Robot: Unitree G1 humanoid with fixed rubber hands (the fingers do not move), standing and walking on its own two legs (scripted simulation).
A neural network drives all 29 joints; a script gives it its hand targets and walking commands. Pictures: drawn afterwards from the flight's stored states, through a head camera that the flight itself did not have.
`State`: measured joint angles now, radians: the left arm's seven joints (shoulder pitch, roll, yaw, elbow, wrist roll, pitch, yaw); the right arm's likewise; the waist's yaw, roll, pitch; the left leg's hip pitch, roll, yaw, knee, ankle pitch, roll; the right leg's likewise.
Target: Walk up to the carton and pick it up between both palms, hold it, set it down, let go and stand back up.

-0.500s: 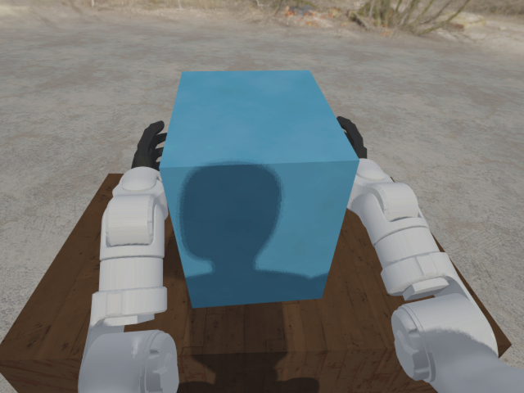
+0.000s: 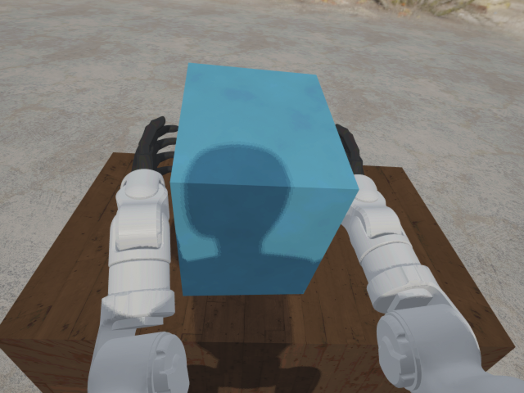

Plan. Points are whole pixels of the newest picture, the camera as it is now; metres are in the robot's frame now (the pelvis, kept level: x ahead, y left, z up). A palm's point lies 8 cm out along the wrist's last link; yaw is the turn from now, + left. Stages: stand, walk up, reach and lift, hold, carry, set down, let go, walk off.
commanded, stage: set down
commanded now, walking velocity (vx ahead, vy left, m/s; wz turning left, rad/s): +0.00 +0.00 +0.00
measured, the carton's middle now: (249, 185) +0.40 +0.03 +0.16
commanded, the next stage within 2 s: none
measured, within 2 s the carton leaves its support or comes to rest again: neither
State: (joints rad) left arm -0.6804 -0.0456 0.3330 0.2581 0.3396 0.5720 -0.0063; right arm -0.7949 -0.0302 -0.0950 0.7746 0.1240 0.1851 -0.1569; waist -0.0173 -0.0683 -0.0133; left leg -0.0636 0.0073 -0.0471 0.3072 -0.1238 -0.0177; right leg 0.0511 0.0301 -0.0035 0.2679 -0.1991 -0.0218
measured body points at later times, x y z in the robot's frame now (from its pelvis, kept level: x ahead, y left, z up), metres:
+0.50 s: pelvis +0.00 -0.01 +0.00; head -0.03 +0.02 +0.45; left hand +0.38 +0.18 +0.18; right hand +0.41 -0.12 +0.17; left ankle +0.04 +0.13 -0.75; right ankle -0.02 -0.10 -0.75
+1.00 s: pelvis +0.00 -0.02 +0.00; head -0.01 +0.00 +0.45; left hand +0.38 +0.17 +0.13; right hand +0.43 -0.12 +0.13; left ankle +0.04 +0.13 -0.75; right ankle -0.02 -0.10 -0.75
